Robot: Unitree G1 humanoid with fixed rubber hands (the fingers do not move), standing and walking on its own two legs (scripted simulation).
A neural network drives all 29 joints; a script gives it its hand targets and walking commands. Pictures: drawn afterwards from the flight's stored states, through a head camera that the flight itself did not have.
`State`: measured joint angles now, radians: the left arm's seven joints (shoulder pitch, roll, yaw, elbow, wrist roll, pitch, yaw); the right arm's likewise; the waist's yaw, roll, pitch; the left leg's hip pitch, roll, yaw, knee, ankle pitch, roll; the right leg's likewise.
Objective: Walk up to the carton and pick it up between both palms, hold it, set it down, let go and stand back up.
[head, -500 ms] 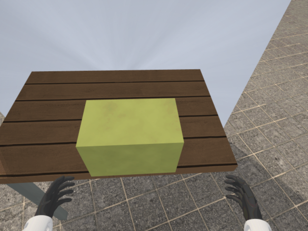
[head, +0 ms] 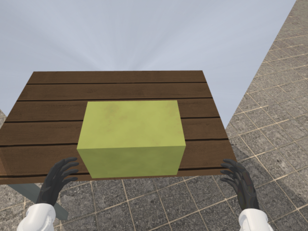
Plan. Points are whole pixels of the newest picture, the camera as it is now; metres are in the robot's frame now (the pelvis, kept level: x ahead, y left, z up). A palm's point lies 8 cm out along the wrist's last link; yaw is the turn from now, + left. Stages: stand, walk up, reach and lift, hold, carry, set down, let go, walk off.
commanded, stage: reach and lift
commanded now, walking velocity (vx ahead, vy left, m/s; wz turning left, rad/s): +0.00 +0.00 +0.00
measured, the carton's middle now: (134, 139) +0.37 +0.08 -0.01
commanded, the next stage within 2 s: none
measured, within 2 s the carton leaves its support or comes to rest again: neither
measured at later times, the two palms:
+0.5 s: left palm (56, 150) +0.28 +0.26 +0.07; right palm (246, 174) +0.25 -0.20 +0.06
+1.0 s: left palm (60, 114) +0.35 +0.26 +0.11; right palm (240, 136) +0.33 -0.19 +0.10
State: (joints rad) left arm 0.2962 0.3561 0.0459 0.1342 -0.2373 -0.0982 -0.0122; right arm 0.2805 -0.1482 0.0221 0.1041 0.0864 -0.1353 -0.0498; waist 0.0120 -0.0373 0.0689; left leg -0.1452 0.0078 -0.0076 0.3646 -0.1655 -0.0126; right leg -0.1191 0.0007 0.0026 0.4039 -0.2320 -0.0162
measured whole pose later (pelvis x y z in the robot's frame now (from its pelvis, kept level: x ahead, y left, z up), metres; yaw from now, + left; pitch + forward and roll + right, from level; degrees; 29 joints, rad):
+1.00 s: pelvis +0.01 +0.00 +0.00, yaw +0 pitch -2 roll +1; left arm -0.40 0.36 0.18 0.31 -0.26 0.39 -0.05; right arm -0.21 -0.24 0.02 0.13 0.20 0.25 -0.12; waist 0.02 -0.02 0.05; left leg -0.15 0.01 -0.01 0.36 -0.18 -0.01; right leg -0.12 0.00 0.00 0.40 -0.24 -0.02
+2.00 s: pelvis +0.02 +0.02 -0.01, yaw +0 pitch +10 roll -1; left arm -0.59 0.33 0.06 1.01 -0.24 -0.23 -0.03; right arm -0.51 -0.18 0.07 0.90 0.23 -0.19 -0.08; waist 0.02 -0.01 -0.11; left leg -0.44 0.01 -0.01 0.47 -0.21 -0.01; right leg -0.37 0.00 0.00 0.42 -0.23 0.00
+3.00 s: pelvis +0.02 +0.02 -0.01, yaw +0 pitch +10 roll -1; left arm -0.59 0.19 0.17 1.05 -0.09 -0.33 0.01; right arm -0.51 -0.02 -0.05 0.93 0.16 -0.28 -0.13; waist 0.02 -0.01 -0.11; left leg -0.44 0.01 -0.01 0.48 -0.21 -0.01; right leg -0.37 0.01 0.00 0.42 -0.23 0.00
